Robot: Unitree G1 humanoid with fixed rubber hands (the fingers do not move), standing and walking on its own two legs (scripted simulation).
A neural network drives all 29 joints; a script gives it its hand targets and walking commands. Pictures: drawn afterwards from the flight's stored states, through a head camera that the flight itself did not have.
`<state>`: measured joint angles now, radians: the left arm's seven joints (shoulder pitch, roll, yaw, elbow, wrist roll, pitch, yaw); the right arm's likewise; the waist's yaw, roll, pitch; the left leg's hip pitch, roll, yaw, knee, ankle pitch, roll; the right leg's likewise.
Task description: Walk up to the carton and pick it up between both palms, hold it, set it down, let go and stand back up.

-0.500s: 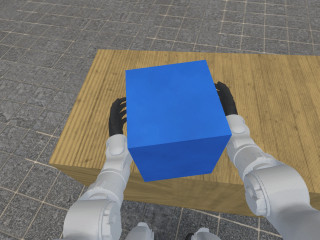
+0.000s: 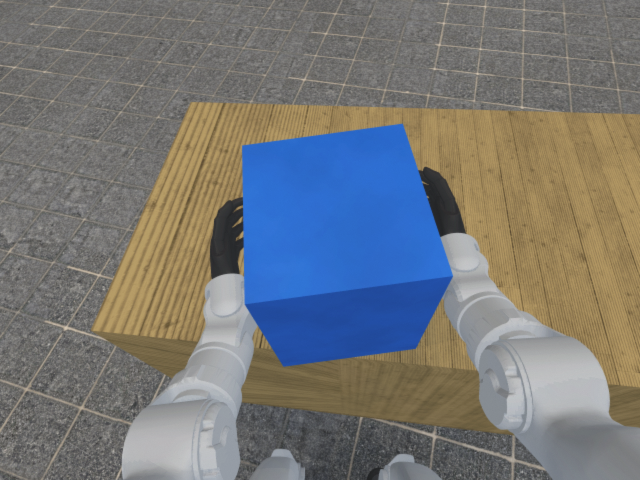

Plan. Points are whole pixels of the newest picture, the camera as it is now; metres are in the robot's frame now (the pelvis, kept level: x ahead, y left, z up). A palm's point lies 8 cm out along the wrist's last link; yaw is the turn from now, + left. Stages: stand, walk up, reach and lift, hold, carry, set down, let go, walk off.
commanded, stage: reach and lift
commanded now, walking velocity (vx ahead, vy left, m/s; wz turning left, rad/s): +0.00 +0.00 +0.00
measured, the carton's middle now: (337, 257) +0.40 +0.02 +0.00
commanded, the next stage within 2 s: none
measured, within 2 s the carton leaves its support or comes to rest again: leaves its support in 0.60 s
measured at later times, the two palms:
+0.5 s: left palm (229, 263) +0.37 +0.16 +0.02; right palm (448, 232) +0.42 -0.13 +0.02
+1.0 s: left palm (216, 257) +0.36 +0.17 +0.05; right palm (454, 233) +0.39 -0.12 +0.06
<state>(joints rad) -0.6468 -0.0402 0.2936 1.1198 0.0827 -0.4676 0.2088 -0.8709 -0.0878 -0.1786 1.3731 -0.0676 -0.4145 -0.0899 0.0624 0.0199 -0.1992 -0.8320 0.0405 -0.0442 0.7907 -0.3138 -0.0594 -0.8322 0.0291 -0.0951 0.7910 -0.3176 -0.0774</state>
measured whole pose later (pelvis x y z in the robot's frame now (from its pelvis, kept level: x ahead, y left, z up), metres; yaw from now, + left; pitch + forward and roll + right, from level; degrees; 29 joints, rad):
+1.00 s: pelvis +0.01 +0.01 +0.04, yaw -1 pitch +16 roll +0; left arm -0.51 -0.09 0.31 0.96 0.23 -0.49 0.19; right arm -0.65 -0.02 -0.31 1.21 -0.27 -0.54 -0.13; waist 0.06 -0.01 -0.14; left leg -0.52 0.05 -0.02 0.37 -0.13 -0.04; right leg -0.50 0.05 -0.07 0.33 -0.11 -0.06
